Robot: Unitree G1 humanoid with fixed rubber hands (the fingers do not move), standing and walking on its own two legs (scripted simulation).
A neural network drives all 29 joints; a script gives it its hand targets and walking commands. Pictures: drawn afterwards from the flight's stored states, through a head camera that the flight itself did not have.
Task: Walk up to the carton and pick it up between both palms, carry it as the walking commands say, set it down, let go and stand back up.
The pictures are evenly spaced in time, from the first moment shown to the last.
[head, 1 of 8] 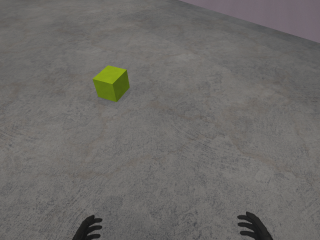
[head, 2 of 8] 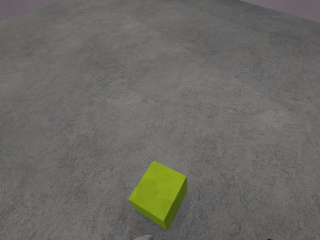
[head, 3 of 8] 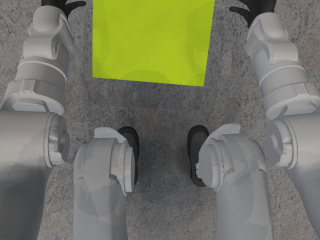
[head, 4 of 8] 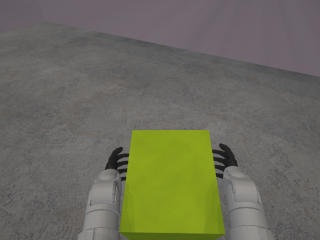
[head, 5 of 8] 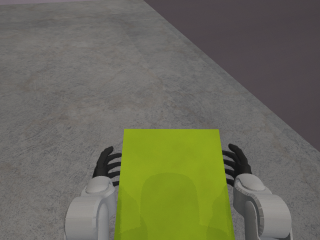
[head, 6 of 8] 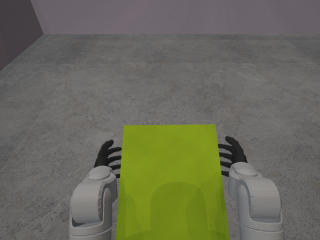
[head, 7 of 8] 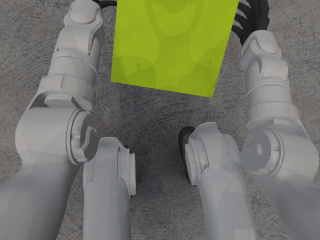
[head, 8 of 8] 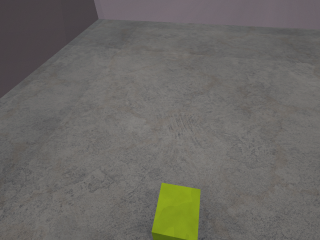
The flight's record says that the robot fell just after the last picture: no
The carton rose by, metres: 0.68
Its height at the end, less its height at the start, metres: +0.00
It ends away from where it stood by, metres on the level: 1.92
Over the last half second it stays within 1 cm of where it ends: yes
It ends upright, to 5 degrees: yes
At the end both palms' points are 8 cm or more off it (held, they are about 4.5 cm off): yes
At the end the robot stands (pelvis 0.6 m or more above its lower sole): yes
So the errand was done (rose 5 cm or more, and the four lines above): yes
